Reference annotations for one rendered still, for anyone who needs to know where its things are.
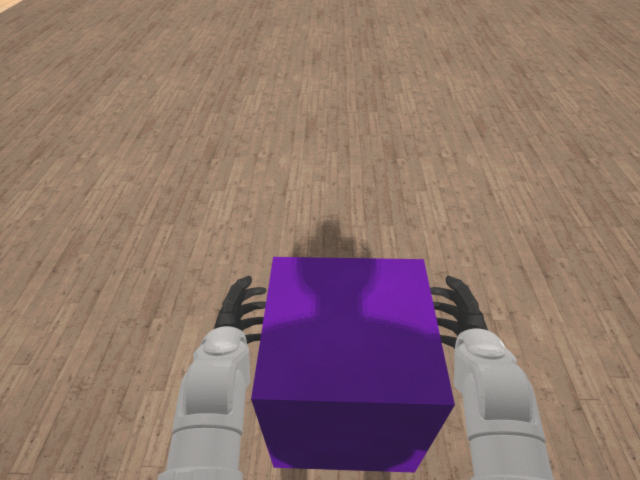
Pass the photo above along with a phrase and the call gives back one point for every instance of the robot left forearm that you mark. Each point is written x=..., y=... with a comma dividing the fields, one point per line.
x=209, y=415

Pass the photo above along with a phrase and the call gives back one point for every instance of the right robot hand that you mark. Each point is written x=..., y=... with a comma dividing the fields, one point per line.
x=466, y=312

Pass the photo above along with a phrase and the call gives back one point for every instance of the robot right forearm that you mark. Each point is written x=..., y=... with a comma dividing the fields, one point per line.
x=503, y=424

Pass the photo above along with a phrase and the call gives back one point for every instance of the carton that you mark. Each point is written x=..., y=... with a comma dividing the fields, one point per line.
x=351, y=372

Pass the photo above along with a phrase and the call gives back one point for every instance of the left robot hand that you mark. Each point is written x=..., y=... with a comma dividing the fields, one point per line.
x=232, y=310

